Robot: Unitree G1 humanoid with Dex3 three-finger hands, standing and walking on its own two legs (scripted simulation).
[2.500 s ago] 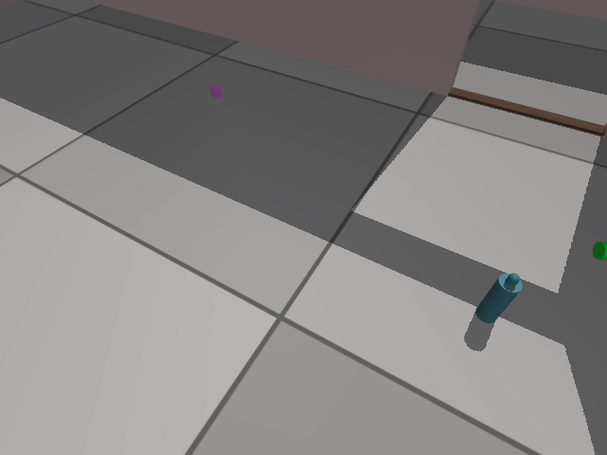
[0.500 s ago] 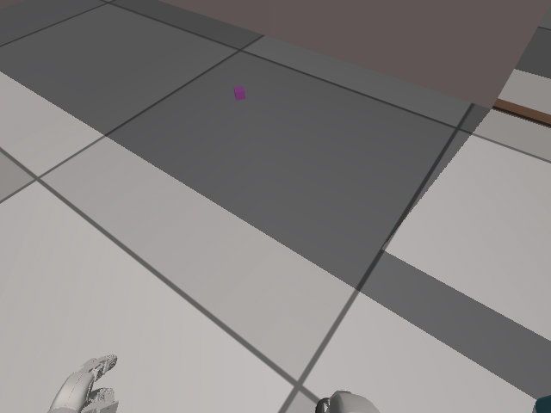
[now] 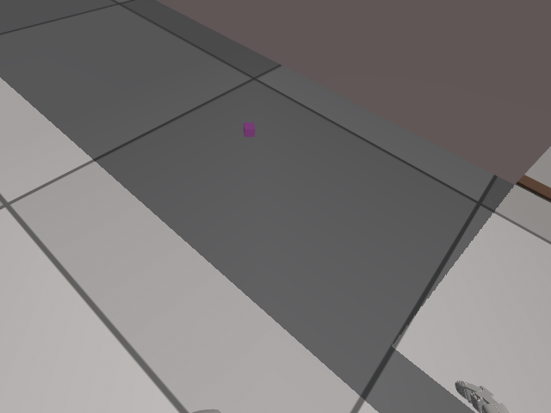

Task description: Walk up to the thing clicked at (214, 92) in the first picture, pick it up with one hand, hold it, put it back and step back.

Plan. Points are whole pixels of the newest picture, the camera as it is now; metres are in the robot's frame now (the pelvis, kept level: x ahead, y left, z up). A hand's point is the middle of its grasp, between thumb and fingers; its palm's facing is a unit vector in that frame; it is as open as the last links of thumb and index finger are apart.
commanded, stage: walk up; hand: left
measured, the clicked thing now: (249, 129) +1.61 +0.17 -0.73
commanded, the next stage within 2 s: none
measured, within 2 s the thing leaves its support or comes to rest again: neither
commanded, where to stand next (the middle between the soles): +1.21 -0.08 m, yaw +0 degrees
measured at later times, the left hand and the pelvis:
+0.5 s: hand (180, 256) +0.40 +0.20 -0.11, palm faces -0.02 -0.93 -0.38, open 7.4 cm; pelvis +0.28 -0.06 +0.01, yaw -1 degrees
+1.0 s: hand (179, 204) +0.55 +0.24 -0.14, palm faces -0.06 -0.95 -0.31, open 7.4 cm; pelvis +0.51 -0.03 +0.01, yaw -1 degrees
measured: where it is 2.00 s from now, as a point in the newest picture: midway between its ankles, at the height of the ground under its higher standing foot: (291, 229)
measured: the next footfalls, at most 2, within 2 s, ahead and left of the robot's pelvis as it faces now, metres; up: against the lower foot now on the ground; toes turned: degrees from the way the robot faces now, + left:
right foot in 0.32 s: +0.36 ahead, -0.17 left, +0.00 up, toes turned -6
left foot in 0.76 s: +0.59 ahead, +0.09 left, +0.00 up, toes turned +6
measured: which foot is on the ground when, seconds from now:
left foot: down 0.00-0.34, up 0.36-0.74, down 0.76-1.00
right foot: up 0.00-0.30, down 0.32-0.80, up 0.82-1.00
